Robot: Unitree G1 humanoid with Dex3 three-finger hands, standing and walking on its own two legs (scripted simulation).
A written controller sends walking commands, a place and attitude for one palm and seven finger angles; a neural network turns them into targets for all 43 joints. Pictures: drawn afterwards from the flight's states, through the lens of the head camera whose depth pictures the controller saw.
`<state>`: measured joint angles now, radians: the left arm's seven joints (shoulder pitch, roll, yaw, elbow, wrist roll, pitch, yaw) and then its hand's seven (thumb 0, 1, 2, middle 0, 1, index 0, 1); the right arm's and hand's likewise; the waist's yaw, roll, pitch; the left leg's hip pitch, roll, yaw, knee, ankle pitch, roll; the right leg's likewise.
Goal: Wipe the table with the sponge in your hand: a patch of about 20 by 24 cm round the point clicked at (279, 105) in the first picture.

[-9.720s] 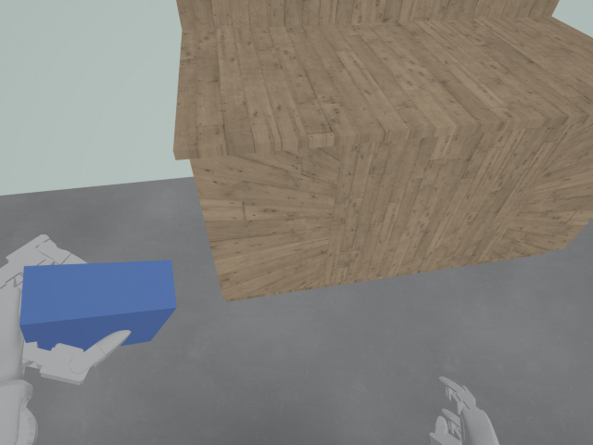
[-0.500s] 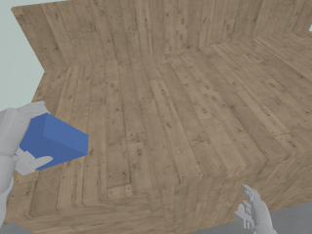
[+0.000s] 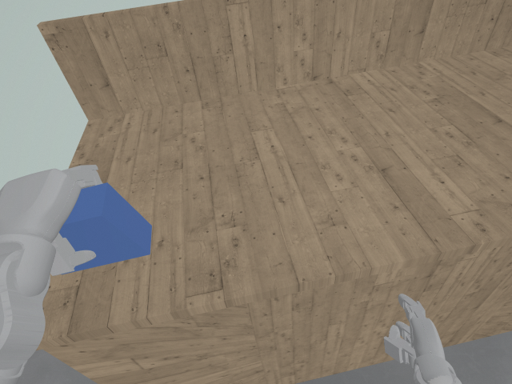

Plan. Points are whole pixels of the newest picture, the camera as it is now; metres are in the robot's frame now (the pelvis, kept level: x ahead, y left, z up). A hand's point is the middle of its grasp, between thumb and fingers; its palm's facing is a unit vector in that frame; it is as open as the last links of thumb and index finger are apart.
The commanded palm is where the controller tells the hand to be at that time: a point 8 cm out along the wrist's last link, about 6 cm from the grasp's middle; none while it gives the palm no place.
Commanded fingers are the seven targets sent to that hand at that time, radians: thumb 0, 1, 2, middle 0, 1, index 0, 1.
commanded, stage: turn the palm down, sponge in hand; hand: left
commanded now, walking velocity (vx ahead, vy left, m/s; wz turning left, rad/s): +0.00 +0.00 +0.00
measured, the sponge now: (91, 238) +0.24 +0.28 +0.15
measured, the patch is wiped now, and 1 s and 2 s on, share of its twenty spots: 0.00 0.00 0.00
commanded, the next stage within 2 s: move the sponge above the wiping area in 0.48 s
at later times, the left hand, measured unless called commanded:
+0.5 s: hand (83, 218) +0.24 +0.27 +0.19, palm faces +0.18 -0.06 -0.98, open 9.2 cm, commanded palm +0.20 +0.27 +0.26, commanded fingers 0.00 0.10 1.30 -1.20 -1.60 -1.20 -1.60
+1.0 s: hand (82, 225) +0.25 +0.29 +0.17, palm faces +0.17 -0.09 -0.98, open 9.2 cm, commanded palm +0.20 +0.28 +0.24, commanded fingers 0.00 0.10 1.30 -1.20 -1.60 -1.20 -1.60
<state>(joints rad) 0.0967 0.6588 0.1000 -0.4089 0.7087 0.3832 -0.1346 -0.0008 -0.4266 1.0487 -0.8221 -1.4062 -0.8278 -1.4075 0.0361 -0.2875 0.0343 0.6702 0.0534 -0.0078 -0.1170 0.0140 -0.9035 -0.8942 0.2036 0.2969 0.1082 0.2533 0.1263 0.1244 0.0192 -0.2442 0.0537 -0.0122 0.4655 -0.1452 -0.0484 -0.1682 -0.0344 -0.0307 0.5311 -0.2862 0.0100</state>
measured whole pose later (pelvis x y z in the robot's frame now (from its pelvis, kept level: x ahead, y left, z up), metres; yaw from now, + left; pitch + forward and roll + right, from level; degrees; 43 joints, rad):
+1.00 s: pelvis +0.01 +0.00 +0.00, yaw +0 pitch -5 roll +0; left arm 0.08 0.61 0.06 -0.34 0.77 0.35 -0.11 0.00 -0.43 1.05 -0.82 -1.41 -0.83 -1.41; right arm 0.05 -0.28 0.02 0.68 0.04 -0.02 -0.11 0.01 -0.90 -0.89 0.20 0.30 0.12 0.27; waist 0.13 0.11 0.03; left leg -0.23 0.05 -0.01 0.46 -0.15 -0.05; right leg -0.14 -0.03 -0.03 0.50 -0.28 0.01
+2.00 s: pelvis +0.01 +0.00 +0.00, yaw +0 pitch -4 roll +0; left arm 0.04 0.59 0.02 -0.18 0.84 0.26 -0.09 0.00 -0.43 1.05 -0.82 -1.41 -0.83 -1.41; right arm 0.06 -0.28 0.02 0.68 0.04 -0.04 -0.11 0.01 -0.90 -0.89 0.20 0.30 0.15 0.28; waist 0.12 0.11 0.03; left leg -0.23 0.06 -0.02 0.46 -0.16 -0.05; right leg -0.13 -0.03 -0.04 0.48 -0.28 0.01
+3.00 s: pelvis +0.01 +0.00 +0.00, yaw +0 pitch -4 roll +0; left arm 0.07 0.58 0.02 -0.20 0.85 0.27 -0.09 0.00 -0.43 1.06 -0.82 -1.41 -0.83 -1.41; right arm 0.06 -0.27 0.02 0.69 0.03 -0.02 -0.09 0.01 -0.90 -0.89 0.20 0.30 0.14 0.27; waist 0.12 0.11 0.02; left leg -0.22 0.06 -0.02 0.45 -0.15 -0.05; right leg -0.13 -0.03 -0.03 0.48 -0.27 0.01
